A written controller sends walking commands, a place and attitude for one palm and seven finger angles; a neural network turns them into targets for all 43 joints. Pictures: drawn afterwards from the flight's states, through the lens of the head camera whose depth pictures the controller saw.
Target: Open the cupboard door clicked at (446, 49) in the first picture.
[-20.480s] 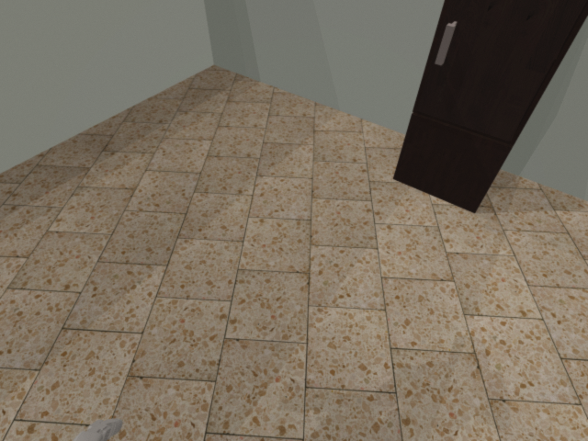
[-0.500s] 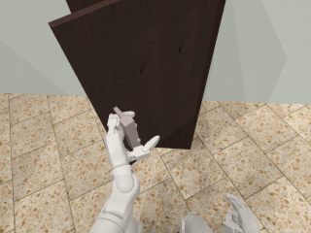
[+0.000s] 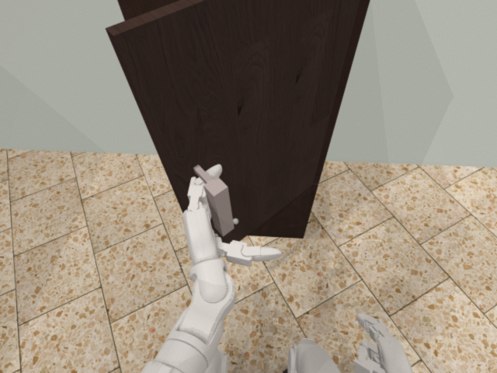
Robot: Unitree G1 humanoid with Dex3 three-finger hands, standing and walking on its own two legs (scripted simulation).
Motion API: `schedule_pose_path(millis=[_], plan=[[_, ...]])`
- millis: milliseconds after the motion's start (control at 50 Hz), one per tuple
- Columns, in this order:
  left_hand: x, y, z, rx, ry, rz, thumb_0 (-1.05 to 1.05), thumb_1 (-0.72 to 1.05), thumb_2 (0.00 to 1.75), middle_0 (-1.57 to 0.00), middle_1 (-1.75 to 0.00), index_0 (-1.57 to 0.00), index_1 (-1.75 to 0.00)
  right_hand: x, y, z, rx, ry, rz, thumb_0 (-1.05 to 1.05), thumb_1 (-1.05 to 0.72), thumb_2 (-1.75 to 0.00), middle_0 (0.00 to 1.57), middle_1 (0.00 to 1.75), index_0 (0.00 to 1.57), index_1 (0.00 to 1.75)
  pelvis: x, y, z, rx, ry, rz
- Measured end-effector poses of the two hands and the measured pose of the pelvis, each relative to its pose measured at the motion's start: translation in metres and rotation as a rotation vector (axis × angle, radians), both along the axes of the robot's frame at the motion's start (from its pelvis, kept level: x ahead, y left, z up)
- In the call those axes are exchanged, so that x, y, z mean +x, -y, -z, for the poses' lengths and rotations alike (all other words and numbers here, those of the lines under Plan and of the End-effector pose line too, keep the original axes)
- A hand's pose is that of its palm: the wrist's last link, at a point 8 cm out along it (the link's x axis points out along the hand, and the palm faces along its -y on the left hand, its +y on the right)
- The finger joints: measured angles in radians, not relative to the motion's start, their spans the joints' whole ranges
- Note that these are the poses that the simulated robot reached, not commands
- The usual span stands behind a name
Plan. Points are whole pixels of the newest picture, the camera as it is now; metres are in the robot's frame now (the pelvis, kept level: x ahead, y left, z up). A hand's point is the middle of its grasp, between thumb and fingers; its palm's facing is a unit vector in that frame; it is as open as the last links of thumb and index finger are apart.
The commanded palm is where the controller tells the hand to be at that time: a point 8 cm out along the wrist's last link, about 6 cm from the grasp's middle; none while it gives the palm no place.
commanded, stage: slide the hand sideways off the handle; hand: left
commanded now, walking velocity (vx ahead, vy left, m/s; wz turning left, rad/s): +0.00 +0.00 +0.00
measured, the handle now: (212, 200) +0.39 +0.08 +0.03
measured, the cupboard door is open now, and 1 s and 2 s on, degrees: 44 45 45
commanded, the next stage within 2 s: draw the hand back to the body in 1.22 s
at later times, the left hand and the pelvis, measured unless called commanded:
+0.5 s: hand (224, 246) +0.30 +0.05 +0.04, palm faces -0.14 -0.99 +0.01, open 16.2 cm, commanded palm +0.28 +0.12 +0.04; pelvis +0.01 +0.02 -0.01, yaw -1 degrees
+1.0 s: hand (187, 273) +0.26 +0.10 +0.04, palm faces -0.08 -1.00 -0.02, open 16.2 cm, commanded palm +0.23 +0.16 +0.04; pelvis +0.03 +0.01 -0.01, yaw +0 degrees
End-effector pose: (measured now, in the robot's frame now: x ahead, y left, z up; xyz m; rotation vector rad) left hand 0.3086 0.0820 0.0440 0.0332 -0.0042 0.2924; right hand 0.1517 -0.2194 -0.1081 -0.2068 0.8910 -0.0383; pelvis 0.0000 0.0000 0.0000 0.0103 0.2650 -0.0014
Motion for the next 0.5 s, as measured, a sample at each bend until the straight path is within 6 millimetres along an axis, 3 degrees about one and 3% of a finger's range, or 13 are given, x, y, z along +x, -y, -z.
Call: schedule_pose_path(millis=[60, 180, 240, 340, 500], plan=[[-0.001, -0.002, 0.000, 0.009, 0.003, 0.017, -0.01, -0.50, 0.30, -0.39, -0.58, -0.34, -0.63, 0.003, -0.004, 0.000, 0.002, 0.005, -0.011, 0.01, -0.91, -0.90, 0.21, 0.30, 0.20, 0.30, -0.001, -0.001, 0.001, 0.000, 0.000, -0.001], [-0.001, -0.023, 0.001, 0.137, 0.033, 0.384, -0.01, -0.50, 0.30, -0.29, -0.44, -0.20, -0.47, 0.000, -0.004, 0.000, -0.001, 0.018, -0.002, 0.01, -0.91, -0.90, 0.21, 0.30, 0.20, 0.30, -0.004, -0.004, 0.004, -0.004, 0.010, -0.014], [0.000, -0.028, 0.000, 0.077, -0.007, 0.488, -0.01, -0.50, 0.30, -0.24, -0.38, -0.16, -0.40, -0.004, -0.003, -0.003, 0.004, 0.028, 0.024, 0.01, -0.91, -0.90, 0.21, 0.30, 0.20, 0.30, -0.004, -0.009, 0.002, -0.013, 0.026, -0.015], [-0.003, -0.023, 0.002, -0.079, -0.046, 0.451, -0.01, -0.50, 0.29, -0.16, -0.33, -0.17, -0.35, -0.006, -0.005, -0.012, 0.008, 0.044, 0.041, 0.01, -0.91, -0.90, 0.21, 0.30, 0.20, 0.30, 0.000, -0.016, -0.003, -0.006, 0.024, -0.003], [-0.018, -0.026, 0.007, -0.037, 0.011, 0.435, -0.01, -0.50, 0.30, -0.14, -0.32, -0.17, -0.32, 0.005, -0.006, -0.014, 0.007, 0.058, 0.024, 0.01, -0.91, -0.90, 0.21, 0.30, 0.20, 0.30, 0.008, -0.018, 0.005, -0.004, -0.002, 0.014]])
